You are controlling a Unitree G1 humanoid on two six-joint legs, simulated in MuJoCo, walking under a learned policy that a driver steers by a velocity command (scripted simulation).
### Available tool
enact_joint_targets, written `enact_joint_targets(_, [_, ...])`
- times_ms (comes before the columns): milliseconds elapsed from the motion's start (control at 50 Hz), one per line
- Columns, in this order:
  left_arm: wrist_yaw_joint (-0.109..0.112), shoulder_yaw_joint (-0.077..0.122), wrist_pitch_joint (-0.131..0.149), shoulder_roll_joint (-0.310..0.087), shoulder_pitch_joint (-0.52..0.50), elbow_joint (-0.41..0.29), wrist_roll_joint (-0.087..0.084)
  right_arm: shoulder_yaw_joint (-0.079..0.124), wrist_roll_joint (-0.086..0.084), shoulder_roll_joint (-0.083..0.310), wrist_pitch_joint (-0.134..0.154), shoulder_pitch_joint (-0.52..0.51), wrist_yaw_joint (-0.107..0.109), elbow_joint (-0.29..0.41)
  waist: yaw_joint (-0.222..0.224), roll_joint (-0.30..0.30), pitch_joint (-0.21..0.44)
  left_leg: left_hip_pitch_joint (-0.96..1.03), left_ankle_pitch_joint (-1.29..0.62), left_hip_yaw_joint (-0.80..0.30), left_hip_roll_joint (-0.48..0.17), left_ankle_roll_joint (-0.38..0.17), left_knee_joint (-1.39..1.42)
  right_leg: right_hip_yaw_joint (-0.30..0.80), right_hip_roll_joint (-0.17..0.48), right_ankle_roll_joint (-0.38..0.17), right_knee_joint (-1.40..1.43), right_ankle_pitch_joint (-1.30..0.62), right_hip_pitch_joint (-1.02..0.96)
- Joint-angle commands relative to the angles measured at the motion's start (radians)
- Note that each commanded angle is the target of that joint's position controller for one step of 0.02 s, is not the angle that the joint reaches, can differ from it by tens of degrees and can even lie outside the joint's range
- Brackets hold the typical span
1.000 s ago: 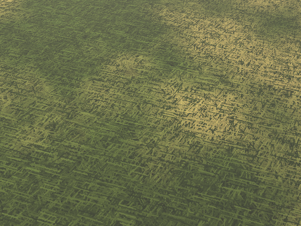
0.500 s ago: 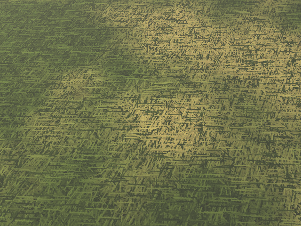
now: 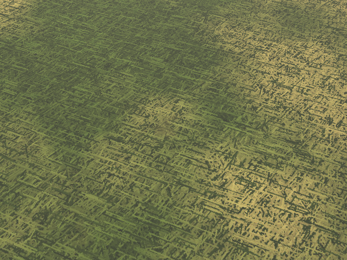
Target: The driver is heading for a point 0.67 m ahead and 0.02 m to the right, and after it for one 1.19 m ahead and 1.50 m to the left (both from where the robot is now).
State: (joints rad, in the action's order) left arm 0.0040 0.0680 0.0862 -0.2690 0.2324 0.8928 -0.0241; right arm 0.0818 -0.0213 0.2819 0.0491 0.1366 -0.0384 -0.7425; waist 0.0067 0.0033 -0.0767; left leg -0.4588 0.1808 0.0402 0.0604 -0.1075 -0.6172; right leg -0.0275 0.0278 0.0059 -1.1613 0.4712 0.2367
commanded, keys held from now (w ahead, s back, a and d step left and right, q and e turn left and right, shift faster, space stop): w+q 0.26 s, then w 0.02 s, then w+e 0.48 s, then w+q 0.24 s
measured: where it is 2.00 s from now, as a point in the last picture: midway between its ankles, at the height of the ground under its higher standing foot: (150, 124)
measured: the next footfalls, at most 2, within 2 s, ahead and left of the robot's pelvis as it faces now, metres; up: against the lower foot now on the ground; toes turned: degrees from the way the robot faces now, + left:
right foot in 0.42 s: +0.43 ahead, -0.10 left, +0.00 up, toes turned +13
left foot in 0.90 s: +0.66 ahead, +0.13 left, +0.00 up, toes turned -1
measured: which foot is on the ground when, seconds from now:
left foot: down 0.00-0.44, up 0.46-0.88, down 0.90-1.00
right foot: up 0.00-0.40, down 0.42-0.92, up 0.94-1.00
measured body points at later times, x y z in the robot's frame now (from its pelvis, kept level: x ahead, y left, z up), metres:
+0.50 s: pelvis +0.30 -0.03 +0.01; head +0.32 -0.03 +0.46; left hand +0.42 +0.25 -0.08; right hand +0.41 -0.30 -0.11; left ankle +0.13 +0.06 -0.65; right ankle +0.39 -0.11 -0.72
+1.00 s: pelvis +0.57 +0.04 +0.01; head +0.58 +0.04 +0.46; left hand +0.59 +0.32 -0.11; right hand +0.77 -0.21 -0.06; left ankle +0.62 +0.13 -0.72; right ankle +0.44 -0.10 -0.64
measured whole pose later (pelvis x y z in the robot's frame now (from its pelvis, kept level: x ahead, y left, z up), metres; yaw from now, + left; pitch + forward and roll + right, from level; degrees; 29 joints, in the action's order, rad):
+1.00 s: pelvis +0.57 +0.04 +0.01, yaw +3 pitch +1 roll +0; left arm 0.00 0.05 0.07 -0.29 0.34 0.83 -0.01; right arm 0.05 -0.01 0.28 0.11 0.14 -0.03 -0.69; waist 0.04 -0.02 0.00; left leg -0.35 0.16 -0.04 0.08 -0.06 -0.48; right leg 0.09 -0.05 -0.04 -1.04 0.44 0.28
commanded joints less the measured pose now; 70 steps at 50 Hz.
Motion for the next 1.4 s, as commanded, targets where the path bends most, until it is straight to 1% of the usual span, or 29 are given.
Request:
enact_joint_targets(20, [0.000,0.019,0.068,-0.122,-0.098,-0.124,0.008,0.035,0.004,0.126,0.024,0.127,0.011,0.035,-0.051,-0.010,0.169,0.516,-0.061,-0.527,-0.289,-0.211,0.345,0.121,0.059,-0.032,-0.065,-0.110,0.497])
enact_joint_targets(60, [0.002,0.030,0.042,-0.130,-0.066,-0.121,0.024,0.023,0.016,0.103,0.028,0.077,0.019,0.060,0.002,0.014,0.147,0.374,-0.180,-0.450,-0.247,-0.199,0.383,0.128,0.084,-0.013,0.028,-0.154,0.383])
enact_joint_targets(100, [0.004,0.026,0.021,-0.105,-0.076,-0.128,0.035,0.026,0.008,0.124,0.031,0.092,0.029,0.058,0.010,0.013,0.121,0.296,-0.245,-0.391,-0.227,-0.198,0.402,0.103,0.078,0.020,0.126,-0.194,0.367])
enact_joint_targets(240, [-0.007,0.002,0.020,-0.060,-0.311,-0.206,0.025,0.037,-0.001,0.161,0.016,0.188,0.054,0.030,-0.075,0.076,0.063,0.185,-0.104,-0.313,-0.140,-0.106,0.391,0.078,-0.013,0.056,0.587,-0.586,0.262])
enact_joint_targets(360, [-0.037,0.007,0.046,-0.110,-0.314,-0.216,0.020,0.030,0.011,0.139,0.005,0.246,0.061,-0.010,-0.081,0.121,0.060,0.409,-0.190,-0.390,-0.244,-0.093,0.263,0.074,-0.003,-0.015,0.678,-0.469,0.281])
enact_joint_targets(400, [-0.033,0.025,0.052,-0.147,-0.182,-0.177,0.025,0.025,0.012,0.132,0.000,0.226,0.059,-0.006,-0.011,0.124,0.122,0.445,-0.490,-0.339,-0.202,-0.061,0.117,0.027,-0.041,-0.077,0.729,-0.425,0.113])
enact_joint_targets(420, [-0.032,0.038,0.054,-0.184,-0.031,-0.147,0.035,0.012,0.021,0.108,0.001,0.211,0.057,0.009,0.056,0.082,0.251,0.369,-0.498,-0.284,-0.157,-0.032,-0.094,0.123,0.043,-0.144,0.686,-0.466,-0.122])
enact_joint_targets(440, [-0.032,0.062,0.047,-0.268,0.108,-0.126,0.041,-0.002,0.012,0.070,0.013,0.316,0.055,0.018,0.052,-0.139,0.402,0.042,-0.216,-0.179,-0.025,0.056,-0.440,0.488,0.232,-0.306,0.701,-0.372,-0.495])
enact_joint_targets(460, [-0.047,0.055,0.036,-0.232,0.142,-0.095,0.006,-0.010,0.013,0.076,0.026,0.331,0.053,0.020,0.056,-0.295,0.395,-0.197,0.354,-0.163,0.032,0.092,-0.621,0.803,0.324,-0.374,0.860,-0.147,-0.587])
enact_joint_targets(480, [-0.048,0.034,0.030,-0.166,0.091,-0.109,-0.014,0.003,0.001,0.142,0.037,0.230,0.048,0.041,0.071,-0.185,0.246,-0.312,0.320,-0.197,-0.034,0.080,-0.683,0.769,0.301,-0.327,0.887,-0.007,-0.501])
enact_joint_targets(520, [-0.042,0.018,0.014,-0.128,0.005,-0.136,0.011,0.000,0.017,0.131,0.058,0.077,0.045,0.080,0.053,-0.034,0.082,-0.309,0.190,-0.153,-0.095,0.078,-0.591,0.567,0.217,-0.280,0.924,-0.151,-0.262])
enact_joint_targets(580, [-0.030,0.009,0.009,-0.112,0.003,-0.139,0.016,0.000,0.041,0.095,0.063,0.085,0.045,0.092,0.003,-0.080,0.099,-0.192,0.126,-0.133,-0.130,0.105,-0.406,0.448,0.140,-0.265,0.952,-0.385,-0.157])
enact_joint_targets(680, [0.001,0.031,-0.005,-0.174,0.061,-0.126,-0.001,-0.022,0.035,0.043,0.058,-0.058,0.045,0.133,0.034,-0.079,0.080,-0.103,-0.083,-0.097,-0.092,0.157,-0.077,0.340,0.089,-0.243,0.964,-0.480,-0.036])
enact_joint_targets(760, [0.011,0.031,-0.026,-0.166,0.142,-0.108,-0.008,-0.023,0.017,0.050,0.068,-0.169,0.032,0.161,0.074,-0.087,0.074,-0.006,-0.225,-0.109,-0.045,0.164,0.077,0.360,0.080,-0.215,0.922,-0.431,-0.020])
enact_joint_targets(860, [0.012,0.030,-0.035,-0.167,0.174,-0.088,0.005,-0.014,0.014,0.086,0.078,-0.156,0.020,0.156,0.054,-0.120,0.069,0.040,-0.138,-0.075,-0.058,0.090,0.167,0.372,0.151,-0.182,0.820,-0.546,-0.172])
enact_joint_targets(880, [0.011,0.026,-0.037,-0.159,0.169,-0.090,0.008,-0.002,0.017,0.109,0.079,-0.087,0.025,0.136,0.018,-0.115,0.106,0.139,-0.124,-0.057,-0.043,0.054,0.199,0.337,0.123,-0.165,0.739,-0.704,-0.186])
enact_joint_targets(900, [0.009,0.015,-0.034,-0.137,0.153,-0.102,0.017,0.013,0.024,0.145,0.081,0.046,0.029,0.108,-0.043,-0.092,0.213,0.339,-0.152,-0.119,-0.103,-0.006,0.169,0.284,0.085,-0.141,0.566,-0.776,-0.138])
enact_joint_targets(920, [0.013,-0.003,-0.025,-0.097,0.181,-0.126,0.041,0.030,0.028,0.221,0.079,0.208,0.026,0.085,-0.082,0.065,0.363,0.630,-0.216,-0.364,-0.268,-0.108,0.140,0.197,-0.006,-0.100,0.266,-0.527,0.051])
enact_joint_targets(940, [0.006,-0.015,-0.009,-0.060,0.274,-0.130,0.020,0.043,0.012,0.253,0.065,0.260,0.011,0.043,-0.047,0.331,0.395,0.826,0.025,-0.756,-0.416,-0.240,0.267,0.121,-0.109,-0.038,0.015,0.042,0.389])
enact_joint_targets(960, [0.003,-0.002,0.004,-0.146,0.196,-0.133,0.008,0.021,-0.012,0.166,0.061,0.240,0.007,0.050,-0.072,0.205,0.273,0.767,0.228,-0.804,-0.399,-0.212,0.321,0.170,-0.046,-0.047,-0.058,0.063,0.528])
enact_joint_targets(980, [-0.003,0.006,0.014,-0.169,0.082,-0.158,0.000,0.009,-0.003,0.130,0.055,0.177,0.009,0.063,-0.075,0.111,0.140,0.639,0.181,-0.680,-0.356,-0.177,0.342,0.154,-0.010,-0.048,-0.054,-0.030,0.560])
enact_joint_targets(1020, [-0.006,0.005,0.029,-0.144,0.009,-0.180,0.030,0.003,0.016,0.118,0.045,0.128,0.008,0.076,-0.040,0.022,0.065,0.475,-0.047,-0.542,-0.280,-0.160,0.374,0.128,0.031,-0.031,0.050,-0.130,0.514])
enact_joint_targets(1080, [-0.009,0.002,0.026,-0.111,0.003,-0.197,0.042,0.000,0.014,0.112,0.038,0.123,0.019,0.075,-0.004,0.081,0.095,0.375,-0.201,-0.446,-0.225,-0.160,0.403,0.101,0.041,0.008,0.202,-0.162,0.415])
enact_joint_targets(1180, [-0.014,-0.022,0.024,-0.068,-0.183,-0.250,0.037,0.023,0.001,0.175,0.022,0.183,0.050,0.050,-0.050,0.077,0.070,0.213,-0.197,-0.354,-0.166,-0.120,0.411,0.080,-0.014,0.047,0.530,-0.448,0.273])
enact_joint_targets(1280, [-0.022,-0.008,0.032,-0.112,-0.268,-0.284,0.018,0.023,-0.011,0.167,0.005,0.258,0.059,0.026,-0.059,0.087,0.071,0.249,-0.082,-0.442,-0.186,-0.079,0.335,0.123,-0.046,0.035,0.662,-0.485,0.160])
enact_joint_targets(1340, [-0.015,0.016,0.040,-0.151,-0.161,-0.260,0.019,0.018,-0.007,0.145,-0.006,0.243,0.059,0.031,0.010,0.108,0.106,0.261,-0.115,-0.466,-0.158,-0.038,0.208,0.108,-0.032,-0.019,0.742,-0.412,-0.018])
enact_joint_targets(1360, [-0.006,0.030,0.043,-0.186,-0.046,-0.245,0.031,0.003,0.001,0.103,-0.004,0.230,0.056,0.044,0.067,0.074,0.198,0.195,-0.104,-0.414,-0.111,-0.007,0.034,0.171,0.057,-0.066,0.729,-0.386,-0.213])
enact_joint_targets(1380, [0.003,0.051,0.035,-0.265,0.089,-0.230,0.044,-0.017,-0.003,0.038,0.004,0.302,0.054,0.062,0.085,-0.117,0.350,-0.061,0.135,-0.276,0.006,0.059,-0.284,0.442,0.270,-0.177,0.727,-0.305,-0.552])
enact_joint_targets(1400, [-0.007,0.054,0.018,-0.258,0.146,-0.197,0.025,-0.022,-0.017,0.056,0.010,0.366,0.057,0.080,0.064,-0.328,0.402,-0.266,0.431,-0.212,0.007,0.079,-0.504,0.774,0.409,-0.262,0.822,-0.071,-0.628])
Velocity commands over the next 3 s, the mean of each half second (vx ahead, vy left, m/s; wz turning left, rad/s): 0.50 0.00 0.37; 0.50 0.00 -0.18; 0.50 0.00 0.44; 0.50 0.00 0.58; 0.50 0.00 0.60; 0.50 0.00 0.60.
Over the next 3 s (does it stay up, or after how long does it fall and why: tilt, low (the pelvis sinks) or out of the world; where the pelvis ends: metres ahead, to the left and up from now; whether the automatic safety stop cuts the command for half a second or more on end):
stays up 1.38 0.59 0.01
